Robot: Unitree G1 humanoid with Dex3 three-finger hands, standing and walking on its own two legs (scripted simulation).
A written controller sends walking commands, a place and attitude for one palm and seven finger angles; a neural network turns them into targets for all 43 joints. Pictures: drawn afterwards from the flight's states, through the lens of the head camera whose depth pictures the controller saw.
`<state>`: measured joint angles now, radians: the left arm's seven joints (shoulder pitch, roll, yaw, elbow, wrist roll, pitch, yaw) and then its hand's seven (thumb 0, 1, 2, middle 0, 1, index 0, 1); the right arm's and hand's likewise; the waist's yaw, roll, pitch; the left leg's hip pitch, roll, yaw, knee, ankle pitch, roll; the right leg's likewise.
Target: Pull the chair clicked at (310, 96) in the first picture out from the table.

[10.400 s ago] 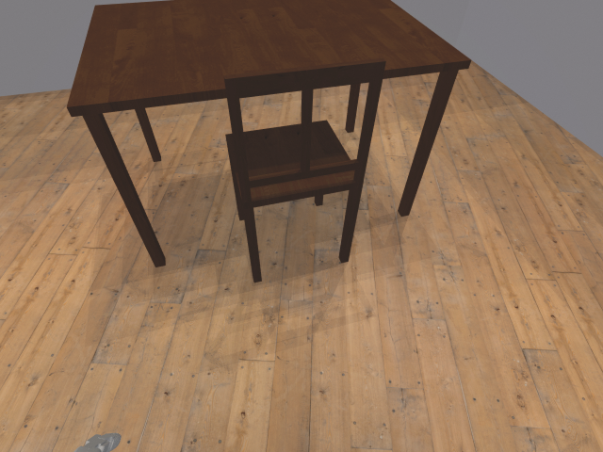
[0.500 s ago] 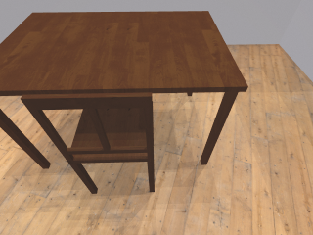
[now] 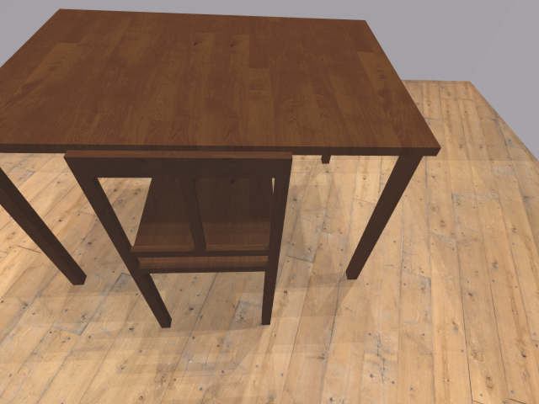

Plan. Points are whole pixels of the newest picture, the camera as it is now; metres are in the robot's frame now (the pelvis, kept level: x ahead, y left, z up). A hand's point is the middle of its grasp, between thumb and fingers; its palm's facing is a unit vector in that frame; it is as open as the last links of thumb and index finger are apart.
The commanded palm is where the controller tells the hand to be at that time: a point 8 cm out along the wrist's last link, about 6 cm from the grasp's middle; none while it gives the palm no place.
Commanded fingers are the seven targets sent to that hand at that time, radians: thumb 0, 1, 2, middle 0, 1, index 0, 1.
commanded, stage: look again from close up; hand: left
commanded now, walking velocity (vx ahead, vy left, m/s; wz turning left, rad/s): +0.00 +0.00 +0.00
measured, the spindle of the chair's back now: (194, 216) +0.50 +0.20 -0.11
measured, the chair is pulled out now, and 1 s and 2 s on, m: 0.00 0.00 0.00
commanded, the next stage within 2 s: shuffle to correct the standing spot in 1.12 s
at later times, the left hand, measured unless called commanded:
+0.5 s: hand out of the picture -0.01 +0.14 -0.18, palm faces +0.02 -0.99 -0.14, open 7.4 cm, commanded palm none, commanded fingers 0.00 0.90 0.90 -0.20 -0.30 -0.20 -0.30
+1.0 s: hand out of the picture -0.01 +0.13 -0.18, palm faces +0.03 -0.99 -0.14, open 7.4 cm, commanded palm none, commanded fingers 0.00 0.90 0.90 -0.20 -0.30 -0.20 -0.30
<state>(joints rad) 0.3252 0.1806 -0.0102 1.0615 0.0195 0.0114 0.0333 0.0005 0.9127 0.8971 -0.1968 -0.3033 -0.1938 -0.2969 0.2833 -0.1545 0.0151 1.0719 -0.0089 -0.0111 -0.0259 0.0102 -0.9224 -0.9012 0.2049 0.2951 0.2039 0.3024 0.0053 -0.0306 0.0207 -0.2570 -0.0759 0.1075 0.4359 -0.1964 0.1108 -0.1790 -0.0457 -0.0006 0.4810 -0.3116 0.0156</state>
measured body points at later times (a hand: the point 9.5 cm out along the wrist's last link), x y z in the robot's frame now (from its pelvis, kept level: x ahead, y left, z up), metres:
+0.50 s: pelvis +0.01 -0.01 +0.00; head +0.02 +0.00 +0.45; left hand -0.01 +0.19 -0.17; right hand +0.02 -0.24 -0.15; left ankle +0.03 +0.05 -0.74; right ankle -0.03 -0.15 -0.74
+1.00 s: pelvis +0.02 -0.02 +0.00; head +0.03 -0.01 +0.45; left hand -0.01 +0.18 -0.16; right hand +0.01 -0.24 -0.15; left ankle +0.03 +0.05 -0.74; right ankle -0.03 -0.15 -0.74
